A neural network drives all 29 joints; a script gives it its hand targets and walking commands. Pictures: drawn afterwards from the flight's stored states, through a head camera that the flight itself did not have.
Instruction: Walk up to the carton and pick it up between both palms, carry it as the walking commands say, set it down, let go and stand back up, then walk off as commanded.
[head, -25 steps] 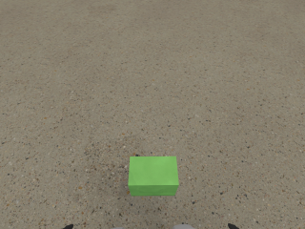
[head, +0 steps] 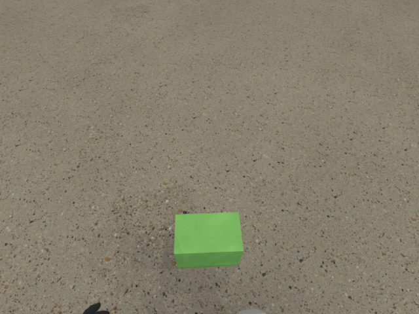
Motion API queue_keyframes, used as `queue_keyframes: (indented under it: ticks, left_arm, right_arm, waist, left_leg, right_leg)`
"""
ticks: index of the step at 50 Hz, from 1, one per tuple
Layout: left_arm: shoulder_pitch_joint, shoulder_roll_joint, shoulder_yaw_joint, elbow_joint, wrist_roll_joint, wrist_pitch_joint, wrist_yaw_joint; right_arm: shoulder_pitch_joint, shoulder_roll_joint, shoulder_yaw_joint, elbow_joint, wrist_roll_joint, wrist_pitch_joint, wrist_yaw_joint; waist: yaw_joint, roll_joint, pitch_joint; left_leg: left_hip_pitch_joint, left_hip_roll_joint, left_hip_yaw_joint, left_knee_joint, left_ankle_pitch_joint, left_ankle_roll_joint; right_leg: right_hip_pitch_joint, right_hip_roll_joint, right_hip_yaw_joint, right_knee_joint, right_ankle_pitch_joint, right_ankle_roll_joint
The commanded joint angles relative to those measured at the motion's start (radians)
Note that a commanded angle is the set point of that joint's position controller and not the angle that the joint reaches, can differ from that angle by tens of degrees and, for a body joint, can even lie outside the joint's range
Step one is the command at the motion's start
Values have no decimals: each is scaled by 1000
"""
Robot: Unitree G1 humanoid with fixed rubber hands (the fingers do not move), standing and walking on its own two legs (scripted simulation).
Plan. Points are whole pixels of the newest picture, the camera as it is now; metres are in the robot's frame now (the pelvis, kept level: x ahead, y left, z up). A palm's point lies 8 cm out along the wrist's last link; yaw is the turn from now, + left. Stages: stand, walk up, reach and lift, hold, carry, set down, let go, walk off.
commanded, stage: walk up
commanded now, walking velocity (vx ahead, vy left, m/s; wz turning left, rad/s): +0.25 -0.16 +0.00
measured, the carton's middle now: (207, 241) +0.46 +0.00 -0.66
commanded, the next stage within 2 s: none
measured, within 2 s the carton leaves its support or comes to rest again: neither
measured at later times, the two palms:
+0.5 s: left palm out of the picture +0.10 +0.18 -0.09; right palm (348, 297) +0.16 -0.30 -0.14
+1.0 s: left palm (115, 296) +0.16 +0.20 -0.13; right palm (335, 269) +0.21 -0.28 -0.12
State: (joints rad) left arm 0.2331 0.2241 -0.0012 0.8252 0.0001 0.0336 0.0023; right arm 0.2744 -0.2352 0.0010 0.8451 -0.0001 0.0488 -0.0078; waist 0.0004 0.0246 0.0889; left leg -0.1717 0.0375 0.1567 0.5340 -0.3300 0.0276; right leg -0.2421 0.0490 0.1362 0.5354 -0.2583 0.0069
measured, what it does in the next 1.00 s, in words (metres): walks ahead: right foot, then left foot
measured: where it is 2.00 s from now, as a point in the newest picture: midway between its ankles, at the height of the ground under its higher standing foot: outside the picture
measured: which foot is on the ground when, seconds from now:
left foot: down 0.00-0.24, up 0.26-0.64, down 0.66-0.98, up 1.00-1.00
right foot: down 0.00-0.00, up 0.02-0.22, down 0.24-1.00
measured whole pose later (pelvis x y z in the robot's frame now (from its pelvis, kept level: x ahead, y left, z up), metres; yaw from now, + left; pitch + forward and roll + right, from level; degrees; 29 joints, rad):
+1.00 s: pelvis +0.11 -0.04 +0.00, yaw -1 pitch -3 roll +0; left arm 0.31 0.19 0.00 0.84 0.00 0.03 0.03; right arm 0.17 -0.22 0.00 0.85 0.00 0.07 -0.01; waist 0.01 0.00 0.05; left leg -0.25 0.02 0.16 0.59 -0.28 0.06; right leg -0.20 0.02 0.11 0.59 -0.33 0.02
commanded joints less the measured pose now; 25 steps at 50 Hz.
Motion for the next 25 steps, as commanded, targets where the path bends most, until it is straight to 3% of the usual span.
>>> queue_keyframes:
  ticks: [1, 2, 4, 5, 6, 7, 8, 9, 10, 11, 12, 14, 15, 16, 17, 18, 20, 21, 23, 25]
  left_arm:
    - [-139, 143, 67, -69, 40, 0, -56]
    - [-115, 138, 69, -63, 37, -6, -59]
    - [-39, 110, 47, -25, 33, -26, -61]
    - [-40, 108, 48, -18, 30, -26, -55]
    - [-47, 101, 45, -20, 32, -24, -58]
    - [-50, 101, 38, -21, 25, -29, -54]
    - [2, 70, 29, -17, 30, -49, -45]
    - [90, 86, 39, 28, 30, -60, -30]
    - [180, 161, 57, 55, 37, -78, -18]
    - [247, 286, 89, 69, 40, -85, -12]
    - [301, 302, 79, 86, 34, -82, -3]
    - [231, 249, 77, 63, 36, -79, 18]
    - [223, 217, 75, 52, 31, -86, 26]
    - [182, 192, 71, 48, 28, -95, 24]
    - [232, 183, 76, 62, 23, -100, 27]
    - [260, 172, 70, 73, 27, -101, 29]
    - [310, 178, 85, 86, 29, -98, 40]
    - [327, 179, 84, 96, 29, -95, 47]
    - [324, 179, 81, 93, 26, -93, 52]
    - [277, 180, 85, 77, 27, -79, 52]
  right_arm:
    - [163, -306, -137, -11, -34, -14, -32]
    - [129, -288, -133, -22, -32, -19, -33]
    - [29, -233, -110, -56, -36, -32, -13]
    - [39, -224, -111, -51, -41, -40, -14]
    - [76, -226, -119, -37, -39, -42, -18]
    - [90, -233, -117, -25, -42, -47, -11]
    - [39, -209, -103, -14, -32, -44, 1]
    - [39, -174, -94, -14, -27, -40, 6]
    - [73, -132, -83, -15, -27, -42, 11]
    - [42, -97, -66, -57, -28, -45, 14]
    - [-29, -113, -58, -85, -19, -43, 15]
    - [-47, -119, -71, -60, -29, -31, 22]
    - [-27, -108, -70, -50, -21, -37, 18]
    - [-26, -97, -67, -53, -15, -49, 21]
    - [-41, -87, -69, -45, -13, -53, 22]
    - [-84, -80, -66, -52, -16, -52, 25]
    - [-137, -63, -58, -75, -17, -49, 28]
    - [-149, -50, -54, -80, -21, -48, 29]
    - [-170, -42, -52, -85, -21, -40, 21]
    - [-185, -47, -55, -90, -21, -28, 14]
  waist:
    - [-65, 101, -34]
    - [-40, 71, -19]
    - [-16, 153, -39]
    - [-21, 103, -19]
    - [-27, 97, -35]
    - [-30, 140, -35]
    - [3, 222, -68]
    - [35, 171, -125]
    - [71, -20, -145]
    - [113, -361, -136]
    - [128, -348, -166]
    - [80, -123, -104]
    - [75, -156, -115]
    - [78, -217, -146]
    - [100, -249, -181]
    - [115, -212, -204]
    - [144, -187, -229]
    - [155, -223, -236]
    - [154, -255, -257]
    - [123, -260, -221]
  left_leg:
    - [166, 507, -585, -430, -477, 177]
    - [98, 471, -529, -433, -430, 155]
    - [39, 358, -338, -387, -320, 119]
    - [16, 341, -329, -372, -200, 117]
    - [51, 335, -296, -355, -129, 123]
    - [46, 296, -241, -305, -72, 106]
    - [1, 214, -158, -220, -89, 80]
    - [-8, 141, -104, -104, -35, 38]
    - [-89, 79, -65, 116, -104, 5]
    - [-343, -35, -50, 404, -293, -43]
    - [-410, -38, -158, 472, -315, -20]
    - [-466, -1, -221, 615, -170, -21]
    - [-487, 5, -221, 599, -123, -25]
    - [-471, 17, -189, 551, -112, -24]
    - [-494, 2, -174, 524, -109, -28]
    - [-503, -6, -167, 506, -105, -25]
    - [-520, -5, -143, 411, -105, -28]
    - [-534, -9, -131, 383, -94, -27]
    - [-479, -20, -128, 306, -98, -29]
    - [-383, -43, -109, 237, -70, -34]
  right_leg:
    - [-492, -123, -109, 429, -206, 42]
    - [-441, -128, -102, 440, -166, 52]
    - [-272, -116, -147, 307, -174, 42]
    - [-221, -105, -149, 266, -157, 52]
    - [-190, -106, -161, 231, -166, 57]
    - [-118, -92, -190, 131, -179, 54]
    - [12, -72, -228, -19, -102, 42]
    - [130, -36, -243, -110, 5, 42]
    - [216, -128, -72, -187, 6, 14]
    - [288, -377, 359, -253, 78, -89]
    - [307, -428, 499, -298, 202, -155]
    - [270, -436, 434, -261, 260, -159]
    - [320, -389, 347, -207, 492, -121]
    - [343, -350, 250, -201, 591, -134]
    - [434, -325, 214, -158, 715, -125]
    - [454, -325, 206, -127, 810, -134]
    - [511, -340, 206, -129, 822, -167]
    - [510, -342, 207, -128, 833, -183]
    - [485, -331, 187, -101, 921, -184]
    - [386, -304, 178, -102, 954, -179]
